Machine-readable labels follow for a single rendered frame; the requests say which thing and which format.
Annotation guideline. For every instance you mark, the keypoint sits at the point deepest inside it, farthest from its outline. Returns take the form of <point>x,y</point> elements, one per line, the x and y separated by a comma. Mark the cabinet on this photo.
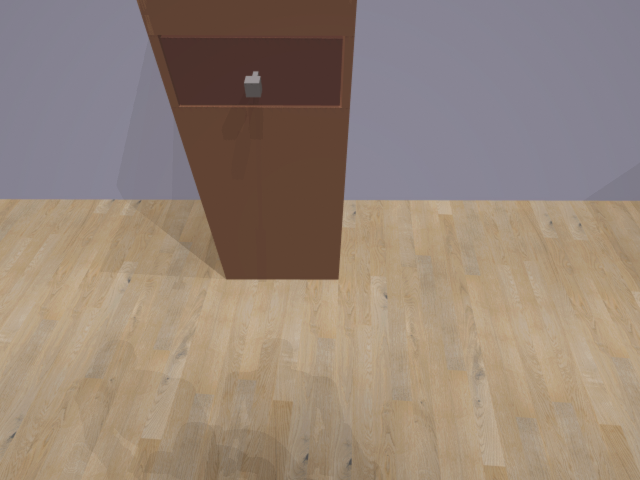
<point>271,178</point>

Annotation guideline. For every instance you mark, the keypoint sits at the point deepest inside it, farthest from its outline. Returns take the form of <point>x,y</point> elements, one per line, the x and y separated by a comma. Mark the handle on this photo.
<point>253,85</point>

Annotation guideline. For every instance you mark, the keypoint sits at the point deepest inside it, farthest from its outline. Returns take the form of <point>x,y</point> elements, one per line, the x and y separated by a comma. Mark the drawer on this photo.
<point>294,70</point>

